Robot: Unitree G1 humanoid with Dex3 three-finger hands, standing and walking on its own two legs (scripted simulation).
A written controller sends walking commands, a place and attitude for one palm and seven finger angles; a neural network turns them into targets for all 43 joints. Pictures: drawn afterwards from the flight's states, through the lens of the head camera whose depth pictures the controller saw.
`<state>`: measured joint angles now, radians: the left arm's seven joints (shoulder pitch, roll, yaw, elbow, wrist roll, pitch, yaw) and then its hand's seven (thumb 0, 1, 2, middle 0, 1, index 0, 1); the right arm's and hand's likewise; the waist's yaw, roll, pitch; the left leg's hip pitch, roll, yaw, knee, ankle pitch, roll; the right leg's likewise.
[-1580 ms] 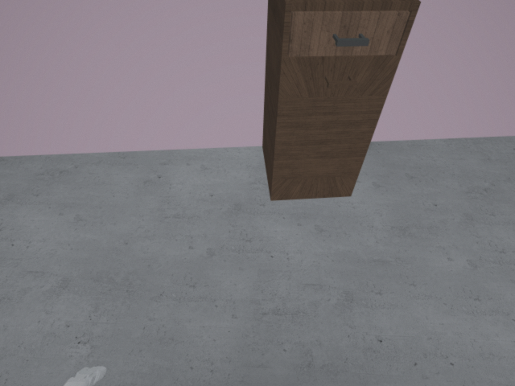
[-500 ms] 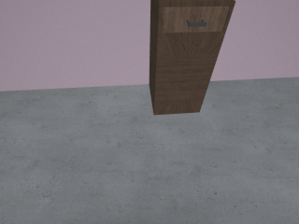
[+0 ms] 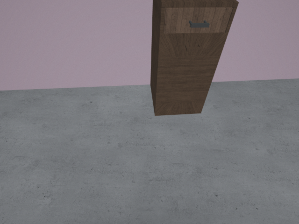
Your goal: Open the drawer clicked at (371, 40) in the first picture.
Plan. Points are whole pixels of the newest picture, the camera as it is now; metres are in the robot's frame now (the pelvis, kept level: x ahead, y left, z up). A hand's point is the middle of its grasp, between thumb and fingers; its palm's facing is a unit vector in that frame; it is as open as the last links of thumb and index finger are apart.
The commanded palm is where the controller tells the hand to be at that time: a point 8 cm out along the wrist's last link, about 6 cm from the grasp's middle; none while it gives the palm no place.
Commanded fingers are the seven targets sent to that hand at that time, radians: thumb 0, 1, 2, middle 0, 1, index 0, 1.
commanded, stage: look at it before walking up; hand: left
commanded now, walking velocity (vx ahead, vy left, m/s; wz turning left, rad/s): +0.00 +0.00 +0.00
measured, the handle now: (198, 23) +1.15 -0.22 +0.06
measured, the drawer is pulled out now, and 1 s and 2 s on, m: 0.00 0.00 0.00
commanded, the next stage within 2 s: walk to a spot facing it in 0.06 s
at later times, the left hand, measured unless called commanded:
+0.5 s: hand out of the picture +0.05 +0.20 -0.18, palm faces -0.14 -0.95 -0.28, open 7.4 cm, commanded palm none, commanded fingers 0.00 0.90 0.90 -0.20 -0.30 -0.20 -0.30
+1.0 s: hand out of the picture +0.09 +0.17 -0.17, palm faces -0.33 -0.91 -0.25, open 7.4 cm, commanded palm none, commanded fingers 0.00 0.90 0.90 -0.20 -0.30 -0.20 -0.30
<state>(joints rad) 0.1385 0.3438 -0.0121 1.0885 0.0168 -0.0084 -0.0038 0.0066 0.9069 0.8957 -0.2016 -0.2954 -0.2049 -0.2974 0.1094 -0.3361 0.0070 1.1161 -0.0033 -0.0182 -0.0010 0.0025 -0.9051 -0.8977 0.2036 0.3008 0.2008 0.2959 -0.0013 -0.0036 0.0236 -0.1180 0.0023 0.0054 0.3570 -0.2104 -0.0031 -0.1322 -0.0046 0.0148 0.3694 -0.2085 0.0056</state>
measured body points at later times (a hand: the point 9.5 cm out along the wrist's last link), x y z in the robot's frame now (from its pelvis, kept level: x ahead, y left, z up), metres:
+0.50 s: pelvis -0.02 -0.01 -0.02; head +0.01 -0.03 +0.43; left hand +0.06 +0.25 -0.16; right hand +0.03 -0.28 -0.17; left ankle -0.01 +0.12 -0.75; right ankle -0.02 -0.11 -0.73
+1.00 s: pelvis -0.03 +0.00 -0.01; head +0.00 -0.02 +0.44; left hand +0.11 +0.22 -0.15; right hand -0.02 -0.29 -0.14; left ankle +0.00 +0.14 -0.71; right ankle -0.02 -0.11 -0.75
